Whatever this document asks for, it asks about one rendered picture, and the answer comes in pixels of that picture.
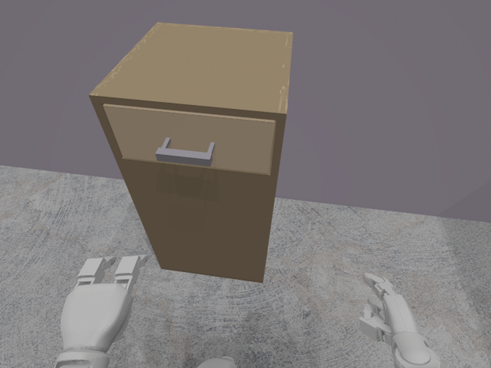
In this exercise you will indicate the right robot forearm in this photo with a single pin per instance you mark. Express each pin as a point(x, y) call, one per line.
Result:
point(411, 350)

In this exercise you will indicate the drawer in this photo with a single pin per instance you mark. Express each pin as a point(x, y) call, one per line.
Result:
point(241, 143)

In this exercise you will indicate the handle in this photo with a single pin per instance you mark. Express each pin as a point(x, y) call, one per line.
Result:
point(184, 156)

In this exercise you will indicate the robot left hand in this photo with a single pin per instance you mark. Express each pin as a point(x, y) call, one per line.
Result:
point(96, 315)

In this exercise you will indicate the robot right hand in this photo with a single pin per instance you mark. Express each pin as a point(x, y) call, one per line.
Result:
point(394, 313)

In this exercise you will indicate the left robot forearm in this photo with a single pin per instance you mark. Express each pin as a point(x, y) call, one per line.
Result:
point(82, 358)

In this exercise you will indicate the left robot shin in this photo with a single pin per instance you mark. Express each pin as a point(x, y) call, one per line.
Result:
point(228, 358)

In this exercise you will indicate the cabinet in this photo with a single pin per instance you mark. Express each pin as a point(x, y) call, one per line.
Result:
point(199, 219)

